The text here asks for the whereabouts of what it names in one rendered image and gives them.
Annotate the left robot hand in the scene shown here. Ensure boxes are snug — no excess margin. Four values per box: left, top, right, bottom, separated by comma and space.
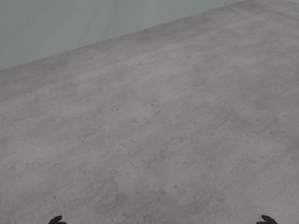
49, 215, 67, 224

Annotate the right robot hand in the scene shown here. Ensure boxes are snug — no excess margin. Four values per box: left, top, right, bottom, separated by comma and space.
256, 215, 277, 224

